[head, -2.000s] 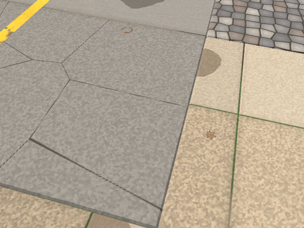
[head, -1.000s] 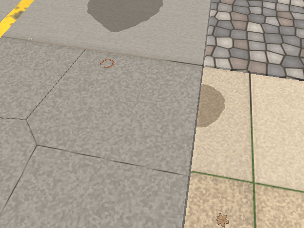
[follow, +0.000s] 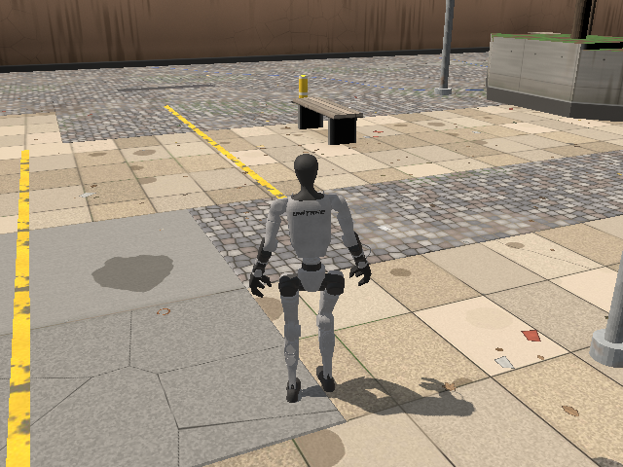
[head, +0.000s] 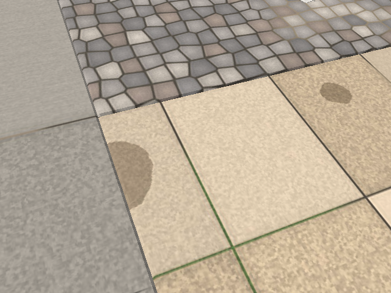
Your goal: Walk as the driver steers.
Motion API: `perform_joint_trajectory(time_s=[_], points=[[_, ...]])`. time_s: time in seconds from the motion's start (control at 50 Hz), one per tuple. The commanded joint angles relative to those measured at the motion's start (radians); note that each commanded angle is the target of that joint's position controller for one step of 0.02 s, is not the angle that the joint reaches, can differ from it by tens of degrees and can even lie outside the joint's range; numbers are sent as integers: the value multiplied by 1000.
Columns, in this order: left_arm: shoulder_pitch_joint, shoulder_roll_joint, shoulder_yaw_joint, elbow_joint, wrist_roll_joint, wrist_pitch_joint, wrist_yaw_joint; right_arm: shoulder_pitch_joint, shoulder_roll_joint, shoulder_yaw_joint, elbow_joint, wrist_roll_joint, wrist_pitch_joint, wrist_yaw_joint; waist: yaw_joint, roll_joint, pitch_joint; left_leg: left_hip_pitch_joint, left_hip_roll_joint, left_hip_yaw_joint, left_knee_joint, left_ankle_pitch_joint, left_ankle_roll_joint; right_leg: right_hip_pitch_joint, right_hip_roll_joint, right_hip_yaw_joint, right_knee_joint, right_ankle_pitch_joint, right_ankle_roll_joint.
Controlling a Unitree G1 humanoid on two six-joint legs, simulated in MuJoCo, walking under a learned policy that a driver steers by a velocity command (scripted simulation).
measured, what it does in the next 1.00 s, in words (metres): walks ahead, turning right: right foot, then left foot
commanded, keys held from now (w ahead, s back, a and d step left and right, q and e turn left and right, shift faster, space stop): e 0.08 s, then w+e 0.24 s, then no key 0.68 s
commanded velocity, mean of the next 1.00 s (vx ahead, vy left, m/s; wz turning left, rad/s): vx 0.12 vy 0.00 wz -0.33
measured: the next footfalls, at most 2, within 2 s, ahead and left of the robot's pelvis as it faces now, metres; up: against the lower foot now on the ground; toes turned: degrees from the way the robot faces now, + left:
right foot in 0.46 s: +0.10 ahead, -0.15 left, +0.00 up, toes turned -16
left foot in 0.88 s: +0.20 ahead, +0.02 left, +0.00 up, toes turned -16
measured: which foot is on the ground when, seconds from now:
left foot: down 0.00-0.46, up 0.48-0.86, down 0.88-1.00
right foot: up 0.00-0.44, down 0.46-1.00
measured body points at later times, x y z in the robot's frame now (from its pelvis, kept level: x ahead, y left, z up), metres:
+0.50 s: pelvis +0.06 -0.05 -0.01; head +0.08 -0.07 +0.44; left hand +0.32 +0.13 -0.09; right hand -0.02 -0.33 -0.15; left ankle +0.00 +0.10 -0.72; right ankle +0.06 -0.14 -0.74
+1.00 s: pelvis +0.12 -0.08 +0.00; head +0.13 -0.08 +0.45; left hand +0.25 +0.14 -0.15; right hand +0.12 -0.34 -0.14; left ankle +0.16 +0.03 -0.74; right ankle +0.06 -0.14 -0.74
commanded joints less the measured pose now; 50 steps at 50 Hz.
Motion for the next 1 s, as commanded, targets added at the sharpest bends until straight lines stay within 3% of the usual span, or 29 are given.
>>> perform_joint_trajectory(time_s=[0.02,0.04,0.08,0.14,0.18,0.32,0.36,0.4,0.42,0.44,0.46,0.48,0.5,0.52,0.54,0.56,0.58,0.64,0.72,0.8,0.86,0.88,0.9,0.92,0.94,0.96,1.0], points=[[69,124,34,-34,13,0,-8,-85,-120,-24,-95,-1,-13,8,45,133,-15,17,291,-198,-185,314,148,-74,-66,-42,366,-44,35],[86,119,32,-25,9,10,-20,-89,-119,-23,-104,-2,-12,6,44,174,-30,49,259,-140,-167,366,137,-91,-68,-60,431,-19,45],[62,114,26,-32,-1,19,-33,-43,-119,-23,-103,-6,-11,9,13,178,-39,106,246,-80,-138,480,145,-126,-84,-91,465,-9,70],[-35,104,12,-68,3,25,-51,79,-140,-36,-72,-10,-15,17,-65,196,-32,235,266,-117,-214,57,145,-218,-130,-105,354,37,79],[-86,104,8,-86,8,24,-66,118,-161,-47,-54,-10,-24,20,-89,203,2,274,292,-147,-266,-114,147,-249,-149,-104,278,51,81],[-191,58,-18,-134,7,-3,-91,159,-178,-67,-12,-15,-67,43,-103,182,38,240,340,-44,-307,-150,140,-150,-211,-181,31,56,29],[-208,37,-30,-146,8,-13,-89,162,-176,-67,5,-15,-69,50,-94,185,56,177,321,22,-254,44,136,-49,-195,-216,-68,19,1],[-168,34,-34,-141,10,-24,-74,168,-193,-71,20,-4,-60,56,-70,209,19,160,315,61,-154,337,124,60,-155,-255,-158,33,-27],[-116,30,-35,-125,15,-31,-65,154,-192,-68,23,8,-53,56,-36,198,-8,132,304,90,-80,407,103,153,-139,-257,-244,107,-42],[-20,41,-30,-88,24,-42,-52,142,-173,-59,23,18,-47,56,11,145,-67,65,267,141,56,427,69,322,-114,-250,-345,202,-58],[84,98,-15,-63,37,-53,-39,148,-126,-40,7,16,-46,57,57,20,-160,-56,214,205,255,263,18,512,-235,-92,-417,208,-76],[111,218,0,-91,25,-61,-20,151,2,0,-67,1,-41,66,34,-244,-221,-336,95,233,522,-391,-44,676,-572,332,-459,417,-164],[144,242,11,-70,-19,-55,-10,158,-114,-30,-40,-13,-15,52,66,-125,-213,-347,77,98,611,-414,-37,582,-615,350,-446,615,-266],[98,171,-12,-62,-25,-54,-5,139,-127,-34,-28,-2,-7,53,34,-73,-123,-350,106,56,647,-349,-32,535,-548,211,-429,729,-262],[28,107,-36,-64,-21,-59,0,141,-108,-27,-13,8,-12,58,-3,-64,-57,-328,123,39,612,-273,-32,458,-479,110,-441,801,-225],[-36,74,-48,-73,-16,-60,6,157,-114,-29,6,8,-14,58,-37,-59,-43,-297,135,36,570,-208,-35,434,-421,44,-453,824,-184],[-60,62,-55,-74,-17,-63,11,190,-123,-32,28,-3,-9,61,-55,-70,-47,-249,127,48,562,-163,-44,403,-392,-4,-457,907,-171],[-60,55,-66,-52,-14,-81,11,225,-95,-27,61,-1,7,68,-79,-38,-91,-155,98,47,518,-94,-61,360,-373,-68,-459,986,-169],[-29,43,-78,-5,-8,-81,17,157,-62,-17,68,-5,25,55,-56,-58,-52,-130,90,42,362,-77,-64,325,-365,-71,-465,865,-166],[0,42,-82,34,-2,-72,20,102,-47,-8,79,2,30,35,-30,-58,-33,-55,71,49,217,-100,-44,293,-374,-32,-446,755,-174],[-21,36,-88,57,-11,-68,26,113,-30,1,101,4,19,22,-59,-18,-25,65,69,46,-1,14,-25,260,-364,-2,-415,628,-147],[-22,30,-90,63,-16,-70,28,128,-44,2,113,-3,7,18,-71,17,-33,162,109,0,-91,175,-20,217,-346,4,-410,529,-109],[10,15,-95,69,-13,-74,28,147,-89,-3,123,-9,-7,14,-54,62,-57,249,190,-78,-103,325,-9,180,-305,-8,-397,407,-79],[113,2,-91,101,-18,-69,24,97,-142,-14,137,7,-11,19,26,164,-30,206,211,-98,-40,415,33,194,-234,-47,-459,280,-65],[93,16,-92,133,-9,-62,30,74,-83,-5,138,16,-12,31,-14,143,-24,139,195,-84,-43,340,33,272,-224,-58,-483,251,-57],[67,34,-85,142,-10,-58,34,75,-59,1,144,13,-14,36,-34,120,14,111,167,-63,-63,288,17,276,-231,-54,-462,285,-57],[51,35,-81,157,-15,-57,32,89,-51,5,173,10,-16,28,-38,123,10,109,150,-52,-84,284,6,311,-245,-53,-446,371,-60]])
